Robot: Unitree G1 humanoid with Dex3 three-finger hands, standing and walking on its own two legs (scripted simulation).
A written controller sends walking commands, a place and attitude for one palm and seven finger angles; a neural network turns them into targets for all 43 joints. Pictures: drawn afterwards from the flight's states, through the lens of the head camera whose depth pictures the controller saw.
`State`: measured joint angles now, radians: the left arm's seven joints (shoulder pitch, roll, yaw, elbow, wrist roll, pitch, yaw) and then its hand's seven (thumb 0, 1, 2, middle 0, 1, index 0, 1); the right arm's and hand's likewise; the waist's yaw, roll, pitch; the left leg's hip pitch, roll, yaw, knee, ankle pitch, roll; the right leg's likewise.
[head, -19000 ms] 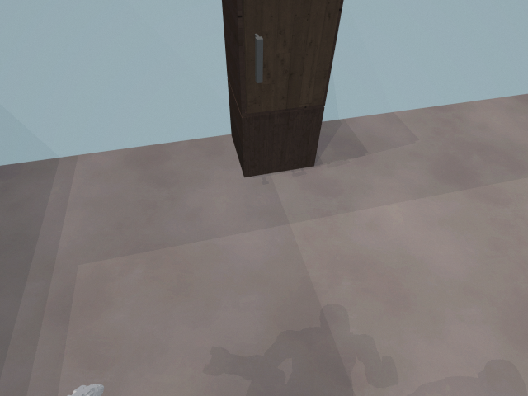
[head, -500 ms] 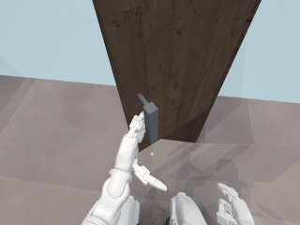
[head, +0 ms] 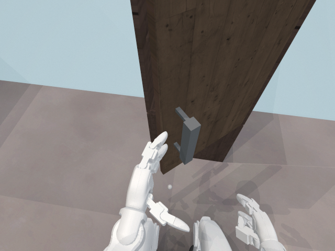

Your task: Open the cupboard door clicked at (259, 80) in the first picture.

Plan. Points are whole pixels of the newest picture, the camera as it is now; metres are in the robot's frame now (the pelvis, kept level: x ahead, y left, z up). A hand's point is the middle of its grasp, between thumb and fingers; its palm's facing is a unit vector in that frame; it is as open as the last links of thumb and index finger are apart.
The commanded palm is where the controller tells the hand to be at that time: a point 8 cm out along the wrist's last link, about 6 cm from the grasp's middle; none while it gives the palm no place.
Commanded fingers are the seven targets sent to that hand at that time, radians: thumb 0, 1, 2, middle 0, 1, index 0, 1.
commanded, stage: slide the hand sideways off the handle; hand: left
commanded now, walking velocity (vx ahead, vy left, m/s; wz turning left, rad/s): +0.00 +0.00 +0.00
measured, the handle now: (183, 137) +0.37 -0.02 +0.04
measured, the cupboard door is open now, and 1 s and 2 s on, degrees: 42 42 42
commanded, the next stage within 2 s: draw the hand back to the body in 0.52 s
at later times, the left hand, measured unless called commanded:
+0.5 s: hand (149, 202) +0.22 +0.05 +0.03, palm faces -0.15 -0.99 +0.00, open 16.3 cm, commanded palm +0.21 +0.11 +0.04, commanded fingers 0.00 -0.50 0.30 -0.15 -0.30 -0.15 -0.30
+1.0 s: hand (113, 205) +0.20 +0.10 +0.11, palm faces -0.14 -0.99 -0.05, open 16.3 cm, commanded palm +0.18 +0.17 +0.12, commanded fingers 0.00 -0.50 0.30 -0.15 -0.30 -0.15 -0.30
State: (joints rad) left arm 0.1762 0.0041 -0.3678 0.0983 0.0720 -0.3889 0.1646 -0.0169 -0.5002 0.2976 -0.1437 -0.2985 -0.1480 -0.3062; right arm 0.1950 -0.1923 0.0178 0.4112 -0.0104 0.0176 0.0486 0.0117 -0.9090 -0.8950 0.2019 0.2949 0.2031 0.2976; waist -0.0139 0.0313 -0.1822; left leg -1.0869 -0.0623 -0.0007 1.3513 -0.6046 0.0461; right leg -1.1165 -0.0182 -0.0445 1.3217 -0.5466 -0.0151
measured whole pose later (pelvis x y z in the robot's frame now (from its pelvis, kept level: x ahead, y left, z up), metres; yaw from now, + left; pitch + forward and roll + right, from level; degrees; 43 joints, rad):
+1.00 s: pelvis +0.01 -0.02 +0.03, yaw +0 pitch +14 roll -1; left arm 0.58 0.21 -0.05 -0.30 -0.18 -0.30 -0.17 -0.02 -0.50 0.30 -0.15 -0.30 -0.15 -0.30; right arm 0.28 -0.22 0.02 0.36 0.04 -0.03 -0.05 0.01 -0.91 -0.90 0.20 0.30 0.20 0.30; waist -0.01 0.05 -0.18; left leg -0.87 -0.03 -0.04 1.20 -0.57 0.02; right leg -0.89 0.02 -0.08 1.16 -0.51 -0.04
